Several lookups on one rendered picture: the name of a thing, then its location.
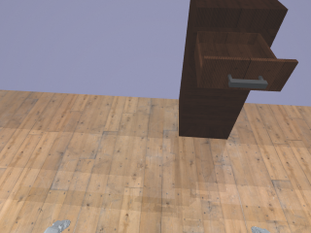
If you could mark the left robot hand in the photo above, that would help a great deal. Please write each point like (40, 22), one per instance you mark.
(58, 226)

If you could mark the drawer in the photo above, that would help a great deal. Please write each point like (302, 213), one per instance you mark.
(244, 56)

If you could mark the cabinet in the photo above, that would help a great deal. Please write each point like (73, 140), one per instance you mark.
(212, 112)

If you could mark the handle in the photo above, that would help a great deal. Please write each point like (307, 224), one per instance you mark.
(243, 83)

